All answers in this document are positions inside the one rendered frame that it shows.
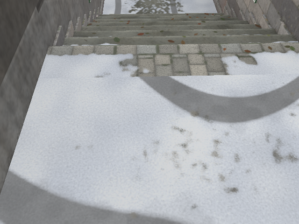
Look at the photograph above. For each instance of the stairs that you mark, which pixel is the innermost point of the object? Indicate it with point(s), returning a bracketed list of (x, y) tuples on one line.
[(172, 29)]

